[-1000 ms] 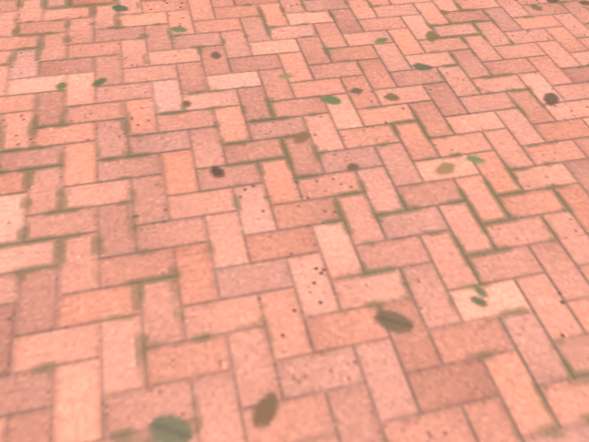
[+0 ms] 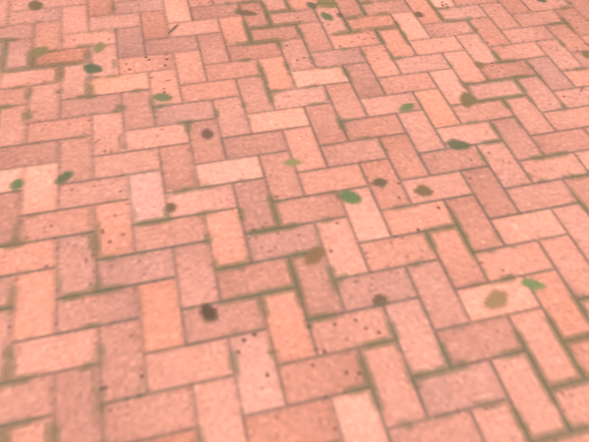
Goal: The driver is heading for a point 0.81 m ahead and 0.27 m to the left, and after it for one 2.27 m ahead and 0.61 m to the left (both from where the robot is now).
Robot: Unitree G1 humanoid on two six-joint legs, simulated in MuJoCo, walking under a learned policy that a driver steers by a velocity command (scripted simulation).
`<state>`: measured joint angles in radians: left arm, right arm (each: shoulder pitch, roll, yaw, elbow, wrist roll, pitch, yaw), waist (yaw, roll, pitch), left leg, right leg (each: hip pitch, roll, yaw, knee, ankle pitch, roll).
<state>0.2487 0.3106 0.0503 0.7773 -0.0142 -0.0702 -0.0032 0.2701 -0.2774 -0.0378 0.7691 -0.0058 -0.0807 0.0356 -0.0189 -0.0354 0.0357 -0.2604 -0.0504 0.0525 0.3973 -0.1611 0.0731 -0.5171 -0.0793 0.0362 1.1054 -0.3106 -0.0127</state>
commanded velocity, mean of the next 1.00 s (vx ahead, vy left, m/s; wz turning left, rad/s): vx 0.50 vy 0.00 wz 0.32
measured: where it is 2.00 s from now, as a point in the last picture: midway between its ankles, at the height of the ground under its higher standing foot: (225, 297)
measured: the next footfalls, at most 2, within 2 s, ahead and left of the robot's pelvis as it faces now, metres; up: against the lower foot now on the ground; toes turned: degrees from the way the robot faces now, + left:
right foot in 0.36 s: +0.37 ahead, -0.16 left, +0.00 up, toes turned +0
left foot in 0.88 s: +0.61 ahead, +0.14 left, +0.00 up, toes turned +21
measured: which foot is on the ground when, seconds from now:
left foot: down 0.00-0.36, up 0.38-0.86, down 0.88-1.00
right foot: up 0.00-0.34, down 0.36-0.90, up 0.92-1.00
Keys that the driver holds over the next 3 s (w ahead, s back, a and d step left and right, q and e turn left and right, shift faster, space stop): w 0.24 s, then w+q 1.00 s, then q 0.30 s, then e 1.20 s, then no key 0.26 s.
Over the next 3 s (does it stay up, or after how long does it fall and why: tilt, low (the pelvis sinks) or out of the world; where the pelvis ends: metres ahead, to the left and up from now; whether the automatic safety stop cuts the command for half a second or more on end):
stays up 0.83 0.12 0.00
